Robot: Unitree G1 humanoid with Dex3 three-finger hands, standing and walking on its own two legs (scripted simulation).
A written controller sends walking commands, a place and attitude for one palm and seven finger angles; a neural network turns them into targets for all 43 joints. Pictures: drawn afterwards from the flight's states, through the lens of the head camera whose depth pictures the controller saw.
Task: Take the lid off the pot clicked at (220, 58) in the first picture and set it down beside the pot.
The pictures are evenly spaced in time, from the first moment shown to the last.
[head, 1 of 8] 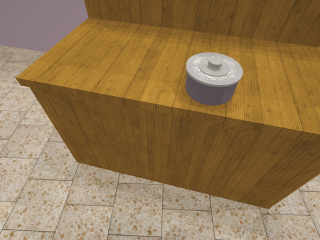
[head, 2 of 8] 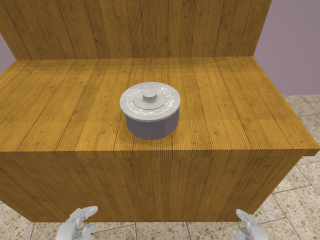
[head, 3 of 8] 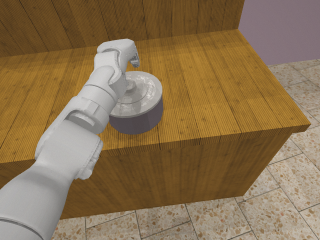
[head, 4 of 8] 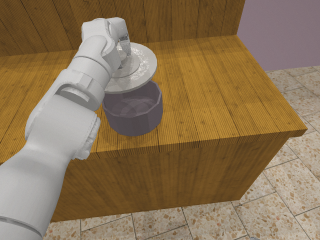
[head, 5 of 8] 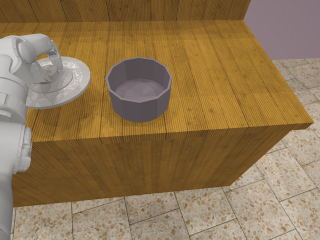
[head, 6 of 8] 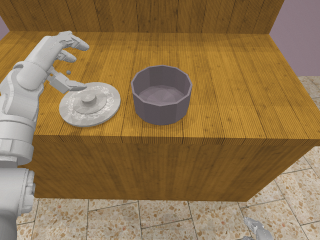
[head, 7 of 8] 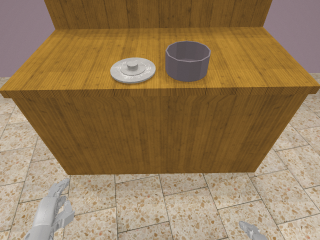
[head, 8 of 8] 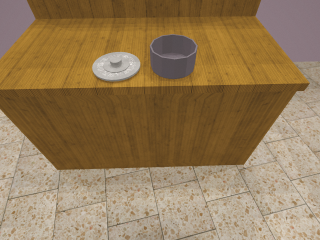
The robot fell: no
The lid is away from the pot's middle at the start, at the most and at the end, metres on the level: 0.00 0.26 0.24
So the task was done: yes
